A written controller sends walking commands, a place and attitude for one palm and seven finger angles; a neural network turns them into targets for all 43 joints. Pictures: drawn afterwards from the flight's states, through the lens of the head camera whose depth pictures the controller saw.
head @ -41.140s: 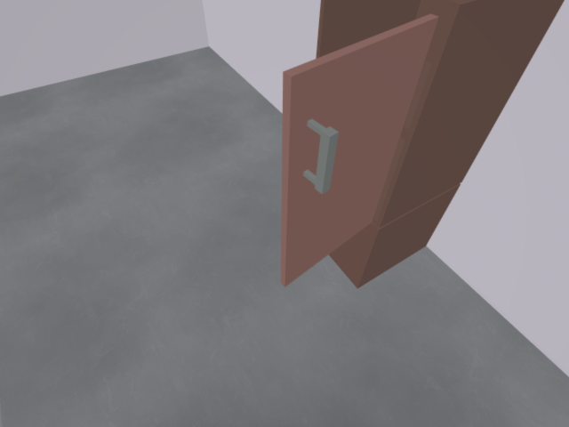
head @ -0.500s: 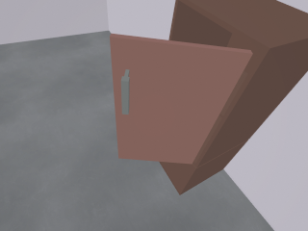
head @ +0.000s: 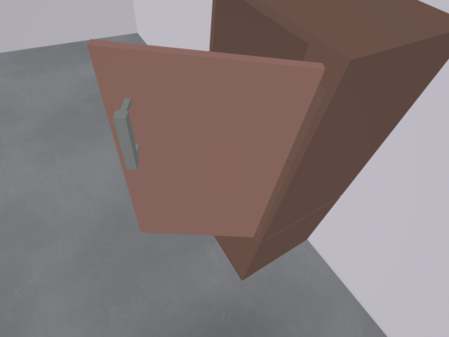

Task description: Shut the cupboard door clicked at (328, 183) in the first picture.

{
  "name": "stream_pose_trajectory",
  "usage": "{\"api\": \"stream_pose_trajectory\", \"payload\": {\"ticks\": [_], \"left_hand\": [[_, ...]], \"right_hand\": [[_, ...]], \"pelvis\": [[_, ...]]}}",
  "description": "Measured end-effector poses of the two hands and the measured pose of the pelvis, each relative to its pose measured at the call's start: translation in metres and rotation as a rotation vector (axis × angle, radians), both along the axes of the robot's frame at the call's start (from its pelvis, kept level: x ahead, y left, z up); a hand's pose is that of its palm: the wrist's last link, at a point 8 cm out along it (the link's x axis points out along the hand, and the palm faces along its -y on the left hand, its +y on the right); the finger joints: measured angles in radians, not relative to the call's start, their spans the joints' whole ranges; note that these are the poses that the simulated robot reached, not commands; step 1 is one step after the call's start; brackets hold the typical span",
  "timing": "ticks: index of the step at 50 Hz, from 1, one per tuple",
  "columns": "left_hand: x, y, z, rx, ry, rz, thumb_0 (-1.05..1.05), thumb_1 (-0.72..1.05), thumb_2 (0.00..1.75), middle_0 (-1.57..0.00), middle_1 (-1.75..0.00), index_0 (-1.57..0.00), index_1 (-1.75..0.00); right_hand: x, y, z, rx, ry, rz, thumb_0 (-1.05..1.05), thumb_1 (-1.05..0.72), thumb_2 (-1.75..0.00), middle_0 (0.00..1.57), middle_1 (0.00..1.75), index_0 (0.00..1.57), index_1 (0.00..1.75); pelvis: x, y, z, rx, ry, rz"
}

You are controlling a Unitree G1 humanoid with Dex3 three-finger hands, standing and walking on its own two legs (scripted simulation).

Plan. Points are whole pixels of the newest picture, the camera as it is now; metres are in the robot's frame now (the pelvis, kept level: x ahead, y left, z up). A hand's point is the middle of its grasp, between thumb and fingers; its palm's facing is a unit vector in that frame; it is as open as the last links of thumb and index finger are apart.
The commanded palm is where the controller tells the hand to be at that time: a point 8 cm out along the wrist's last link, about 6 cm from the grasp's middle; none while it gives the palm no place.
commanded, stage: come to a stop and stand still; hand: left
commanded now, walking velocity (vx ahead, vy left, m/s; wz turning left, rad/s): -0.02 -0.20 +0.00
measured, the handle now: (129, 135) +0.42 +0.21 +0.12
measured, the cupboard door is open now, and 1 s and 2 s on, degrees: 58 58 58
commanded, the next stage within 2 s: look again from close up in 1.04 s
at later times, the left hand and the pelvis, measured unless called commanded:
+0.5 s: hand out of the picture +0.02 +0.12 -0.15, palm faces +0.05 -0.98 -0.21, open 7.3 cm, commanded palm none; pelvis +0.00 -0.06 +0.02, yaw +0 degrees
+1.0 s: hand out of the picture -0.03 +0.14 -0.16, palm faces +0.03 -0.98 -0.17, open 7.3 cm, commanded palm none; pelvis -0.03 -0.02 +0.02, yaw +0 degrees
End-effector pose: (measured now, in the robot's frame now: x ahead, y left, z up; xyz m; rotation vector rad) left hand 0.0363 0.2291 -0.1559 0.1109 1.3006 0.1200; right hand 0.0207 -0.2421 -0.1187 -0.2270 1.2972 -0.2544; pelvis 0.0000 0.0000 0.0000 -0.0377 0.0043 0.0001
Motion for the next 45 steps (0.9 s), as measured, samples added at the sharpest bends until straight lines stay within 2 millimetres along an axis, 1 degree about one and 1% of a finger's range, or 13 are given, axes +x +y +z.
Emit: {"api": "stream_pose_trajectory", "payload": {"ticks": [3,8,12,16,19,22,25,28,30,32,36,41,45], "left_hand": [[0.004,-0.014,-0.002,-0.026,0.029,-0.022,0.01,0.92,0.90,-0.19,-0.29,-0.20,-0.30],[0.011,-0.028,0.013,-0.026,0.020,0.007,0.01,0.94,0.90,-0.20,-0.29,-0.20,-0.30],[0.010,-0.041,0.025,0.007,0.014,0.012,0.01,0.94,0.90,-0.20,-0.29,-0.20,-0.30],[0.005,-0.056,0.024,0.055,0.010,0.001,0.01,0.93,0.90,-0.19,-0.29,-0.20,-0.30],[-0.002,-0.063,0.031,0.067,0.027,-0.001,0.01,0.93,0.90,-0.20,-0.29,-0.20,-0.30],[-0.010,-0.064,0.034,0.069,0.023,0.013,0.01,0.93,0.90,-0.20,-0.29,-0.20,-0.30],[-0.019,-0.060,0.032,0.063,0.019,0.028,0.01,0.92,0.90,-0.20,-0.29,-0.20,-0.30],[-0.029,-0.050,0.024,0.050,0.021,0.039,0.01,0.91,0.90,-0.20,-0.30,-0.20,-0.30],[-0.034,-0.041,0.014,0.037,0.026,0.046,0.01,0.91,0.90,-0.20,-0.30,-0.20,-0.30],[-0.037,-0.033,0.009,0.029,0.036,0.056,0.01,0.91,0.90,-0.20,-0.30,-0.20,-0.30],[-0.039,-0.025,0.013,0.024,0.033,0.055,0.01,0.91,0.90,-0.20,-0.29,-0.20,-0.30],[-0.046,-0.026,0.021,0.019,0.030,0.046,0.01,0.91,0.90,-0.19,-0.29,-0.20,-0.30],[-0.057,-0.030,0.021,0.030,0.047,0.034,0.01,0.92,0.90,-0.19,-0.29,-0.20,-0.30]], "right_hand": [[0.000,0.001,0.007,0.006,-0.012,-0.008,0.00,-0.90,-0.90,0.20,0.30,0.20,0.30],[-0.008,-0.004,0.016,0.032,0.047,0.004,0.00,-0.91,-0.90,0.20,0.30,0.21,0.30],[-0.010,-0.018,0.007,0.073,0.085,0.008,0.01,-0.92,-0.90,0.20,0.30,0.21,0.30],[-0.009,-0.038,-0.012,0.117,0.092,-0.017,0.01,-0.92,-0.90,0.20,0.30,0.21,0.30],[-0.004,-0.047,-0.013,0.124,0.086,-0.024,0.01,-0.92,-0.90,0.20,0.30,0.20,0.30],[0.004,-0.051,-0.009,0.117,0.071,-0.005,0.00,-0.91,-0.90,0.20,0.30,0.20,0.30],[0.016,-0.051,-0.002,0.103,0.038,0.021,0.00,-0.91,-0.90,0.20,0.30,0.20,0.30],[0.027,-0.046,0.004,0.080,-0.014,0.044,0.00,-0.91,-0.90,0.20,0.30,0.20,0.30],[0.030,-0.040,0.004,0.059,-0.057,0.053,0.00,-0.91,-0.90,0.20,0.30,0.20,0.30],[0.029,-0.032,0.007,0.049,-0.074,0.060,0.00,-0.91,-0.90,0.20,0.30,0.20,0.30],[0.019,-0.014,0.013,0.055,-0.069,0.070,0.00,-0.91,-0.90,0.20,0.30,0.20,0.30],[0.009,-0.007,0.011,0.068,-0.054,0.069,0.00,-0.93,-0.90,0.20,0.30,0.21,0.30],[-0.005,-0.004,0.002,0.094,-0.040,0.051,0.00,-0.93,-0.90,0.20,0.30,0.21,0.30]], "pelvis": [[0.004,-0.010,0.005,0.013,-0.005,-0.013],[0.008,-0.025,0.019,0.002,0.001,-0.003],[0.009,-0.039,0.021,0.004,0.002,0.004],[0.011,-0.057,0.011,0.038,0.000,-0.008],[0.009,-0.061,0.013,0.041,0.000,0.004],[0.005,-0.061,0.017,0.053,-0.001,0.005],[-0.002,-0.057,0.018,0.057,-0.001,0.006],[-0.008,-0.049,0.015,0.054,-0.004,0.006],[-0.011,-0.041,0.009,0.038,-0.009,0.007],[-0.015,-0.036,0.008,0.043,-0.022,0.007],[-0.020,-0.029,0.014,0.036,-0.022,0.007],[-0.025,-0.022,0.019,0.042,-0.007,0.005],[-0.030,-0.023,0.016,0.063,0.003,-0.004]]}}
